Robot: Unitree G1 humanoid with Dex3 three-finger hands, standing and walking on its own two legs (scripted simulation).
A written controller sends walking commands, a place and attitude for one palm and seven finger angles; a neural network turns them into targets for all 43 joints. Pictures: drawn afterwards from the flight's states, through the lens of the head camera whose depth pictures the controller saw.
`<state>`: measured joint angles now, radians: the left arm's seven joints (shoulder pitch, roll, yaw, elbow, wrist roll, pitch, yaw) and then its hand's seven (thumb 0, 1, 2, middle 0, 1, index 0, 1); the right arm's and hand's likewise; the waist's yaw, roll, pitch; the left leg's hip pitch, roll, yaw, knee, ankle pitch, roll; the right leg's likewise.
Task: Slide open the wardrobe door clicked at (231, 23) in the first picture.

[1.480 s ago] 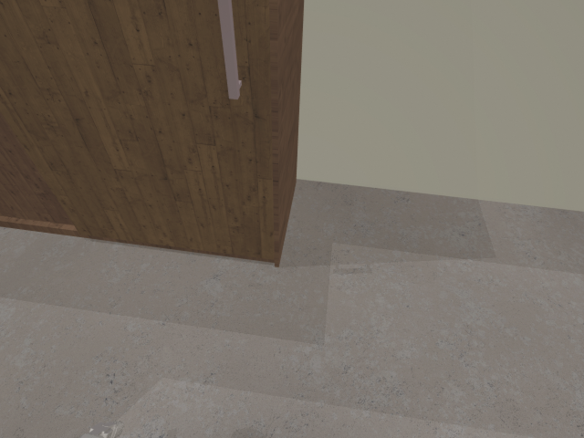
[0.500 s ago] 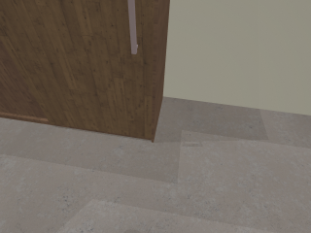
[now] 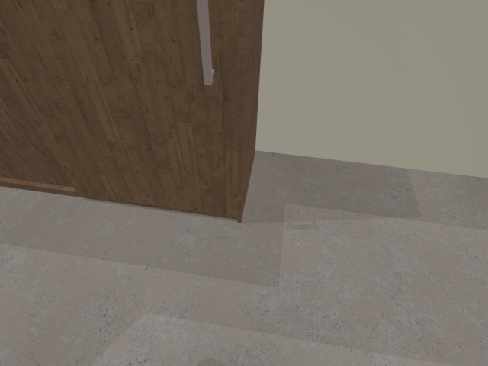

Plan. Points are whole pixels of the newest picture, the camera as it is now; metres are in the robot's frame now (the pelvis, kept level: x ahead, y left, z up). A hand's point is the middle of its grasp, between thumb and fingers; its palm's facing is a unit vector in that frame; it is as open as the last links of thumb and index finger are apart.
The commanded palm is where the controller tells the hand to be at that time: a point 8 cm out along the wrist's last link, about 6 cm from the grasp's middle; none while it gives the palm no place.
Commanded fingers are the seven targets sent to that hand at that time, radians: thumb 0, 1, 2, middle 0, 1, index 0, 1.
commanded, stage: walk to a spot facing it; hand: right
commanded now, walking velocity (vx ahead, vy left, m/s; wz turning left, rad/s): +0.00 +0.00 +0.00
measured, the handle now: (206, 22) +0.90 +0.16 +0.19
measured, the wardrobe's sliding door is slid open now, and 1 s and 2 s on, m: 0.00 0.00 0.00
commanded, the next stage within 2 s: none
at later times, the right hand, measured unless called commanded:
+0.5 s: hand out of the picture +0.05 -0.18 -0.18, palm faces -0.14 +0.96 -0.26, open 7.4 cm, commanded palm none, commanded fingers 0.00 -0.90 -0.90 0.20 0.30 0.20 0.30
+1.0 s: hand out of the picture +0.14 -0.22 -0.17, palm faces -0.39 +0.89 -0.23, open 7.4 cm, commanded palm none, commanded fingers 0.00 -0.90 -0.90 0.20 0.30 0.20 0.30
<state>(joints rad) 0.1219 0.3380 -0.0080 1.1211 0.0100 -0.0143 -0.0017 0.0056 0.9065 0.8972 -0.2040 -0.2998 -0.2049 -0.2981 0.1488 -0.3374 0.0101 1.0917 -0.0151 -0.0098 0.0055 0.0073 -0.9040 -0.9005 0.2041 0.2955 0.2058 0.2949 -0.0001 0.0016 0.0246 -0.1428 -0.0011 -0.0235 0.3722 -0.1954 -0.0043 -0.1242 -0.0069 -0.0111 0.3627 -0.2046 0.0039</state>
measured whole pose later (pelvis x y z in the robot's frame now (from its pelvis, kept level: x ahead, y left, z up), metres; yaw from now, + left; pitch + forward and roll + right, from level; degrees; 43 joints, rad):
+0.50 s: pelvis -0.02 +0.02 -0.03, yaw +10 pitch -1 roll -1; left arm 0.15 0.24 0.05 0.98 0.01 0.05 0.01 0.01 0.91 0.90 -0.20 -0.30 -0.20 -0.30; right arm 0.26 -0.20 -0.03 0.94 -0.03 0.03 0.01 0.01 -0.91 -0.90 0.20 0.30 0.20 0.29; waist -0.03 -0.03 0.09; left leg -0.37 -0.05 -0.02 0.71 -0.32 0.05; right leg -0.39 -0.06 -0.05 0.95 -0.48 0.03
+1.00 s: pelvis -0.04 -0.05 -0.01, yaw +28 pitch +0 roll +1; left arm 0.20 0.20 0.03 0.91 0.02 0.01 0.03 0.01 0.91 0.90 -0.20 -0.30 -0.20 -0.30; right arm 0.21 -0.30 -0.11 0.90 -0.03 0.07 0.03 0.01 -0.91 -0.90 0.20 0.29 0.20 0.29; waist -0.03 0.05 0.04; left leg -0.56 -0.04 -0.04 1.11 -0.37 -0.07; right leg -0.18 -0.04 -0.07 0.48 -0.30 -0.02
